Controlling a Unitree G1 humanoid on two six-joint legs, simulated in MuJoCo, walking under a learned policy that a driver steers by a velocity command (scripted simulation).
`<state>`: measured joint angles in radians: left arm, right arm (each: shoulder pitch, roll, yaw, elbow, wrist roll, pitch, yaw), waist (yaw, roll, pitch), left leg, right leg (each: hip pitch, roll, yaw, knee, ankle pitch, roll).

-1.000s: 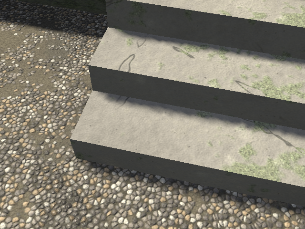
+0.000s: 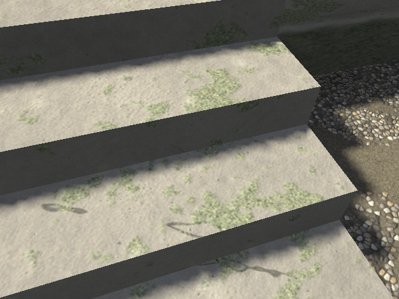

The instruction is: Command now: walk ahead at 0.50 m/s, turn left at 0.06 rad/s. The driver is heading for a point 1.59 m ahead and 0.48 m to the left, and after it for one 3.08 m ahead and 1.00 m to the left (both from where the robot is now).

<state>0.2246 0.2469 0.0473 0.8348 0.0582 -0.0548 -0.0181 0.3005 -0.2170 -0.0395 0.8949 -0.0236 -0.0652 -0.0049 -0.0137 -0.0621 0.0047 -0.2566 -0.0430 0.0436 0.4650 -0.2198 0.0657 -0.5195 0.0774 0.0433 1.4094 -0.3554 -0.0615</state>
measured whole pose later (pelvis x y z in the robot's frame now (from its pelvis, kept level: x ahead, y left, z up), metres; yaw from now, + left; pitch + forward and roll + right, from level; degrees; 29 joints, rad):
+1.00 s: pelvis +0.51 +0.00 +0.18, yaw +29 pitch +7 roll +4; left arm 0.56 0.08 -0.08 1.17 0.10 -0.11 -0.11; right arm -0.05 -0.14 0.06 0.76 0.00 0.06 0.12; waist 0.03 -0.04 -0.13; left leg -1.20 0.01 0.15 1.50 -0.25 0.23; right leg 0.10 -0.10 -0.36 0.13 -0.28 0.00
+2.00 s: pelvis +1.02 +0.30 +0.51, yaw +35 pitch +8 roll +3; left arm 0.63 0.07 -0.02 1.16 0.06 -0.12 -0.06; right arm -0.18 -0.03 0.10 0.60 -0.02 0.02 0.08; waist 0.08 -0.05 -0.05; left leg -1.21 0.05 0.17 1.44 -0.36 0.15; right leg 0.07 -0.05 -0.03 0.11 -0.26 -0.08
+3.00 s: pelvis +1.51 +0.60 +0.82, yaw +6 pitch +5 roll -3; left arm 0.28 0.22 0.06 0.88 0.00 -0.16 -0.05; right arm -0.04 -0.22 -0.01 0.78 -0.02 -0.11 0.01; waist 0.05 0.03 -0.11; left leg -0.62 0.07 -0.01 0.63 0.02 -0.02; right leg -0.26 0.14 0.16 0.58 -0.40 -0.03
